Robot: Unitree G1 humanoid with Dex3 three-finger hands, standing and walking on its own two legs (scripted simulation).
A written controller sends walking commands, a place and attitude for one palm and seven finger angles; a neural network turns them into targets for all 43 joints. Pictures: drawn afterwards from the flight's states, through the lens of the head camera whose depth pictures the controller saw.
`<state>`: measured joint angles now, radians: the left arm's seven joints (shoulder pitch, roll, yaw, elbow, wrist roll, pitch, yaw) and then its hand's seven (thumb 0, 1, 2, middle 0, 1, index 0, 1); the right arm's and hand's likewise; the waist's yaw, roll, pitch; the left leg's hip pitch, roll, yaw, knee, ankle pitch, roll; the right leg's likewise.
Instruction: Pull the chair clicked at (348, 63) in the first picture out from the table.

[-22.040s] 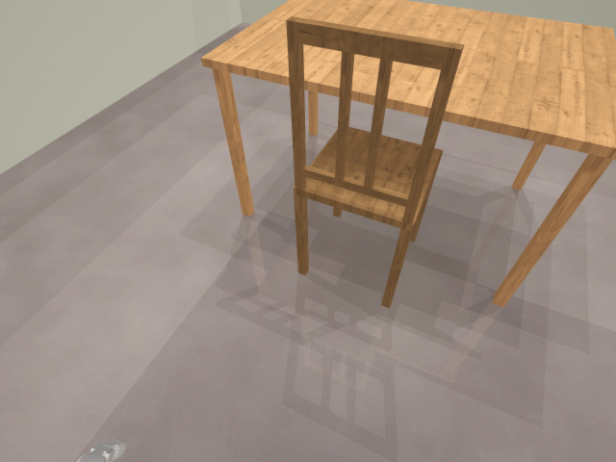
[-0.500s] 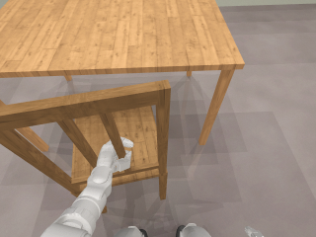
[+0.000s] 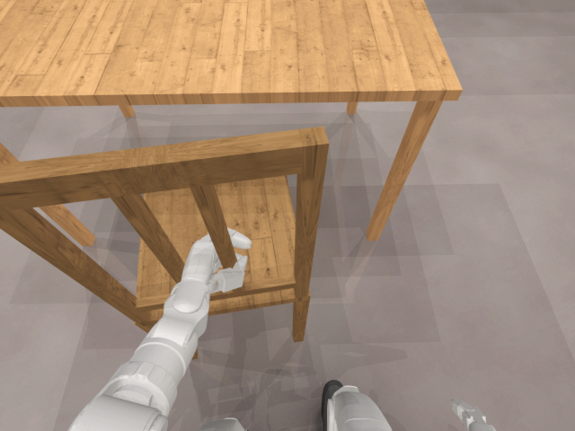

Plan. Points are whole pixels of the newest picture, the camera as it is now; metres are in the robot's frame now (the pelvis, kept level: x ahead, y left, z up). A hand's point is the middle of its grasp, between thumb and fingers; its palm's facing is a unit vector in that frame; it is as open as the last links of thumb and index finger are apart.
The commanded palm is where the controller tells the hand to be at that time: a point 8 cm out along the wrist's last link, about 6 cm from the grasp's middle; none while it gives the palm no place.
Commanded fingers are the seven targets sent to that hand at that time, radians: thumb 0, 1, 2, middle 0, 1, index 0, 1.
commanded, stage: step backward, pulling the chair out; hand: left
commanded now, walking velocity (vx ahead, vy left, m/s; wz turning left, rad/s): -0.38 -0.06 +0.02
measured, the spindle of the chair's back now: (168, 256) +0.36 +0.19 -0.03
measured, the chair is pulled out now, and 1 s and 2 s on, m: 0.21 0.25 0.26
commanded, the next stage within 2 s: none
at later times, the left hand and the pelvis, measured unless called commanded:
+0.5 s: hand (232, 285) +0.32 +0.09 -0.06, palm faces -0.09 -0.98 -0.19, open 5.5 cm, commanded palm +0.32 +0.14 -0.06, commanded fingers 0.00 0.90 0.90 -0.50 -1.45 -0.50 -1.45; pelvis -0.02 +0.00 +0.00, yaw +0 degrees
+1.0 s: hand (230, 292) +0.31 +0.10 -0.06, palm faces -0.06 -0.98 -0.19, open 5.5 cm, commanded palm +0.30 +0.14 -0.06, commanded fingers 0.00 0.90 0.90 -0.50 -1.45 -0.50 -1.45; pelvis -0.04 +0.00 +0.00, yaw +0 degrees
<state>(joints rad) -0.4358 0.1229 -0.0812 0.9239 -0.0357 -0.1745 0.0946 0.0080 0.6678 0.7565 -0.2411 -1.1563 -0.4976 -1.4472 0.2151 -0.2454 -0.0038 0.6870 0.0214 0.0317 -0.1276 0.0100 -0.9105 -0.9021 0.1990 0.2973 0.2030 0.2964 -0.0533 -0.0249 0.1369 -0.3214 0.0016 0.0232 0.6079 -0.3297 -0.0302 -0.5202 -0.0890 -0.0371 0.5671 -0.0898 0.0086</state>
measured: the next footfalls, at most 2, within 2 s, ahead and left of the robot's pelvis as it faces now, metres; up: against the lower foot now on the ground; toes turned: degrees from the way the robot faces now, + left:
right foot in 1.90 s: +0.05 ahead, -0.13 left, +0.00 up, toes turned -4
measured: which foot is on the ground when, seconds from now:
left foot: down 0.00-1.00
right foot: down 0.00-1.00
